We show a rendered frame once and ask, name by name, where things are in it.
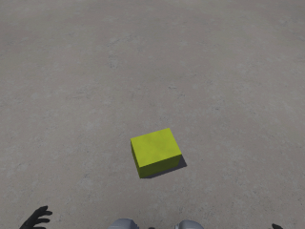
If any carton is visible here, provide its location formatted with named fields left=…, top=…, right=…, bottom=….
left=131, top=128, right=182, bottom=178

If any right robot thigh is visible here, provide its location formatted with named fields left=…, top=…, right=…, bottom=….
left=174, top=219, right=204, bottom=229

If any robot thigh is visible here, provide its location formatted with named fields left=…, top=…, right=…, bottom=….
left=174, top=219, right=204, bottom=229
left=107, top=218, right=139, bottom=229

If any left robot thigh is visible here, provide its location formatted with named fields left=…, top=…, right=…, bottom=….
left=107, top=218, right=139, bottom=229

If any robot left hand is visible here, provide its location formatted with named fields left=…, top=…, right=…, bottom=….
left=19, top=205, right=52, bottom=229

